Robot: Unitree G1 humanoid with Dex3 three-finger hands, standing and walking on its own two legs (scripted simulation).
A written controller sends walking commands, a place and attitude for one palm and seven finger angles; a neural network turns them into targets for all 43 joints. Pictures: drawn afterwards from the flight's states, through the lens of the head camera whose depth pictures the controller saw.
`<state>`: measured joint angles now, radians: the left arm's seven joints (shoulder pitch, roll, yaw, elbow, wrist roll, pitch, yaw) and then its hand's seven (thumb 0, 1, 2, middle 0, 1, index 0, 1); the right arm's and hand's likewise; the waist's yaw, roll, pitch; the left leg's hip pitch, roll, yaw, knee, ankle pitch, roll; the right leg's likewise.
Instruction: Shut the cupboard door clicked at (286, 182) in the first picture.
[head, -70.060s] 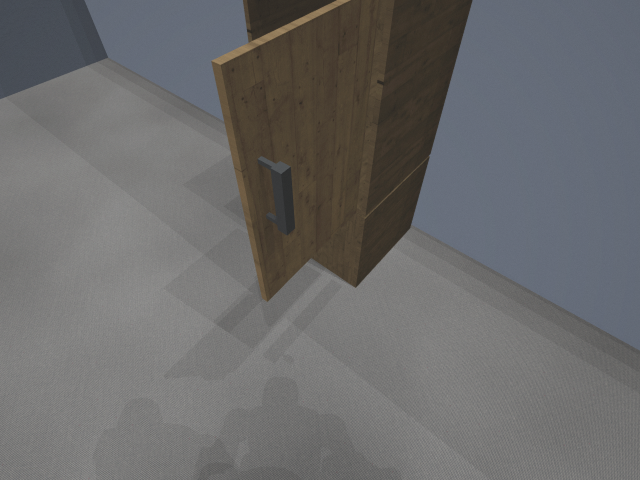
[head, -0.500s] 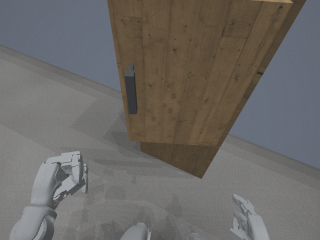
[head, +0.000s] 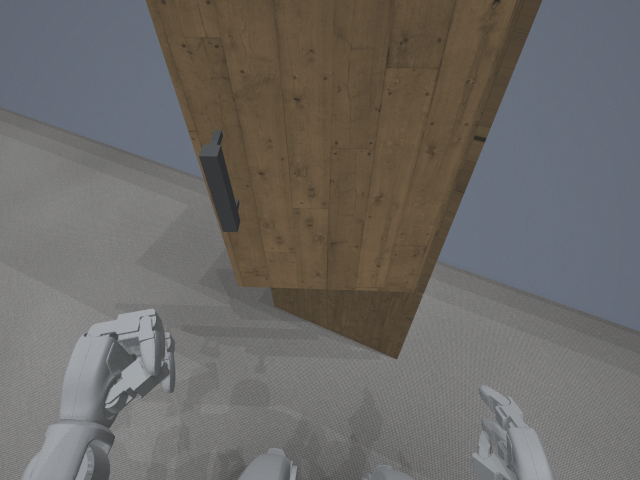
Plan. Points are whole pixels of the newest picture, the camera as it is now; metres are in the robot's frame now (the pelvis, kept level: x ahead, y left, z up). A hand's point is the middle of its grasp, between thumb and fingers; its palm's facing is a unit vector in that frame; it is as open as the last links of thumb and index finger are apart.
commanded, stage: bring the fist close to the handle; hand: left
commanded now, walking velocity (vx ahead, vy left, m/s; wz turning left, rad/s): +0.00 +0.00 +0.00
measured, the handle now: (224, 182) +0.51 +0.18 +0.07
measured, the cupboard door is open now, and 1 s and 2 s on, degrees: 23 23 15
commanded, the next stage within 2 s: push the door shut along its arc in 1.30 s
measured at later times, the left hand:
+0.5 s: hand (202, 293) +0.32 +0.17 +0.07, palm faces -0.04 -1.00 +0.00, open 3.1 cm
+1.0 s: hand (246, 230) +0.41 +0.13 +0.08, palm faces +0.01 -1.00 -0.02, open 3.1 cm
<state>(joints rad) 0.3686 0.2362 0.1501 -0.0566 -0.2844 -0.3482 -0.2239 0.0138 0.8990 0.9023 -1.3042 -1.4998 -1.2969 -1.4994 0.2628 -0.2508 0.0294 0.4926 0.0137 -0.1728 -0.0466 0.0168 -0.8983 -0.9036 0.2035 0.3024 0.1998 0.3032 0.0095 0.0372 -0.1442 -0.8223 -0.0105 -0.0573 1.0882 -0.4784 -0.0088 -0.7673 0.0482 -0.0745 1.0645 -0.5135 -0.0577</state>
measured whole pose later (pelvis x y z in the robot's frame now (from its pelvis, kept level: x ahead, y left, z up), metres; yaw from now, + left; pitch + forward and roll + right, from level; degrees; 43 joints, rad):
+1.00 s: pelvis +0.00 +0.02 +0.01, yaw -2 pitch +15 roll -1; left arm -0.46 0.17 0.12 0.67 -0.11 -0.38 0.03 0.01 0.90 0.90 -1.30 -1.50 -1.30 -1.50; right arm 0.29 -0.23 0.02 0.61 -0.01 -0.04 0.00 0.01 -0.90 -0.90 0.20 0.30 0.20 0.30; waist -0.07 0.03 -0.13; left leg -0.85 -0.02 -0.01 1.03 -0.44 0.02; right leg -0.81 0.04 -0.02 1.02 -0.47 -0.03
